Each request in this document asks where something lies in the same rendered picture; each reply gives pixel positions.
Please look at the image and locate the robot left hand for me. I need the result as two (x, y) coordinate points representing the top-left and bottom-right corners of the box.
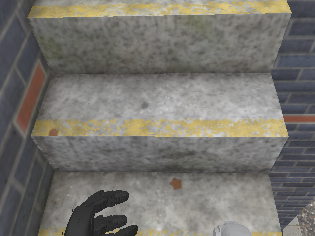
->
(61, 190), (138, 236)

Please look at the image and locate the right robot thigh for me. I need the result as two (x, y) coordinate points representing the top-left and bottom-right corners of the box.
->
(213, 223), (253, 236)

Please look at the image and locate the robot right shin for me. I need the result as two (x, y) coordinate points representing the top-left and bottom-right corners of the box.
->
(223, 220), (249, 230)

